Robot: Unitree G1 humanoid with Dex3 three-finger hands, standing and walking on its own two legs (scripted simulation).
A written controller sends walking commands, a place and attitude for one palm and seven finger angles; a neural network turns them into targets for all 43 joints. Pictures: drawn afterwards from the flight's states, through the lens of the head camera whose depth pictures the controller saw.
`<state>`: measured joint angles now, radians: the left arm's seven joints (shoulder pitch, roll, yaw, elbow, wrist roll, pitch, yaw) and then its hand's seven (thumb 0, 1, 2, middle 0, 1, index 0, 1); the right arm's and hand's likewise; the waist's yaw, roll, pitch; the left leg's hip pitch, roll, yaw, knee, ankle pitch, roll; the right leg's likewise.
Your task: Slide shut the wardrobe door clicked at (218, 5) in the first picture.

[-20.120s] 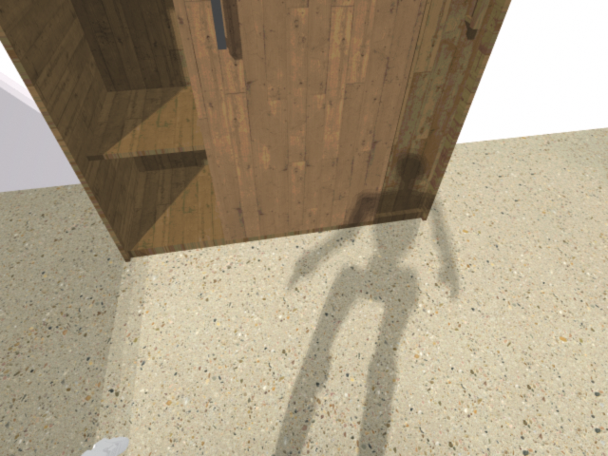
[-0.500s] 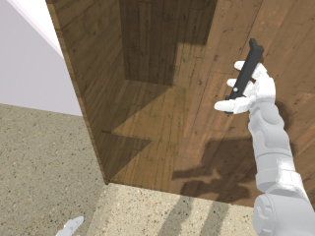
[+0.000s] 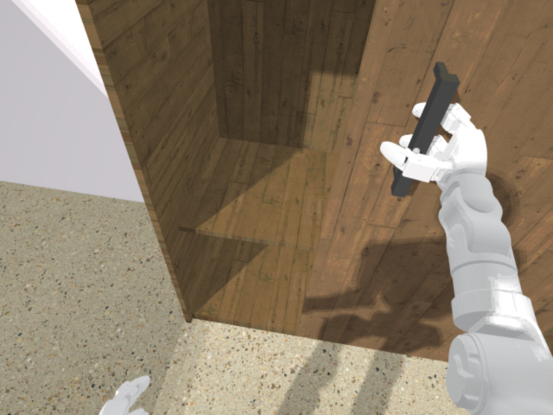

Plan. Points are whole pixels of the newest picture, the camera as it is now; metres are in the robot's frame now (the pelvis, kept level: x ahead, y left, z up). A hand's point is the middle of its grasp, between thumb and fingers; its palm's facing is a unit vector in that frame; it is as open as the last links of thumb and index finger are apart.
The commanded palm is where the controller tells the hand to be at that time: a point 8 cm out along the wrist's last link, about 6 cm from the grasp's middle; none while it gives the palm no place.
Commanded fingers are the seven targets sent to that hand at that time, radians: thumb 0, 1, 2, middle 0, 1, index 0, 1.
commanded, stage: grip the handle and tug to test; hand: right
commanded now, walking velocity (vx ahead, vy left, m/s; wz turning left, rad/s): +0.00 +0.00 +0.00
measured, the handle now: (417, 134) +0.49 -0.16 +0.19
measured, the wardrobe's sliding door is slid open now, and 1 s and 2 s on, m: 0.40 0.40 0.37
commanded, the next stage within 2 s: tug the door sideways, standing still in 0.98 s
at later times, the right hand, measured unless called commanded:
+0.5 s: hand (407, 152) +0.44 -0.13 +0.19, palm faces +0.06 +1.00 +0.02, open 5.4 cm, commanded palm +0.42 -0.19 +0.19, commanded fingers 0.00 -0.90 -0.90 0.45 1.40 0.45 1.40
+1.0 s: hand (406, 152) +0.44 -0.13 +0.19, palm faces +0.08 +1.00 +0.02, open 5.5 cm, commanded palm +0.39 -0.19 +0.19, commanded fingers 0.00 -0.90 -0.90 0.45 1.40 0.45 1.40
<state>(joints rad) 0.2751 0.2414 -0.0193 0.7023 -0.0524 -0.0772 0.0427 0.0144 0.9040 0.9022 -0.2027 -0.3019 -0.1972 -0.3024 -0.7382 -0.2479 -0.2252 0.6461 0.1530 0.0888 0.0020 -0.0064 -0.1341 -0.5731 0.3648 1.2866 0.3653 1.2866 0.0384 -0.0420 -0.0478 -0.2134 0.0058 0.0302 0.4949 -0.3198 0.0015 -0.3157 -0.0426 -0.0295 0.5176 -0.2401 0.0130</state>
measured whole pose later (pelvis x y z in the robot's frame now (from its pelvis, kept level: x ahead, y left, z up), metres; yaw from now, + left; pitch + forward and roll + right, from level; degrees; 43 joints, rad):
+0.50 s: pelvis +0.00 +0.00 +0.00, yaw +0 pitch +3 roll +0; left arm 0.28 0.24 -0.02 0.69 -0.05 -0.07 0.05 0.01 0.90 0.90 -0.20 -0.30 -0.20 -0.30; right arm -0.74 -0.24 -0.23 0.65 0.15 0.10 0.01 -0.01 -0.69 -0.85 0.43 1.39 0.43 1.39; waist 0.05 -0.04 -0.05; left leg -0.22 0.00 0.02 0.49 -0.32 0.00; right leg -0.32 -0.05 -0.03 0.51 -0.24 0.02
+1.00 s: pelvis +0.01 +0.01 +0.00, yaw +2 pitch +2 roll +0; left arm 0.29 0.25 -0.01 0.66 -0.06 -0.05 0.04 0.02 0.90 0.90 -0.20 -0.30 -0.20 -0.30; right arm -0.60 -0.24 -0.26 0.46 0.17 0.15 0.00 -0.01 -0.74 -0.81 0.38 1.40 0.38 1.40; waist 0.06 -0.05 -0.06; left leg -0.19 -0.01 0.00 0.46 -0.32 0.01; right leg -0.27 -0.06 -0.06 0.48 -0.25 0.02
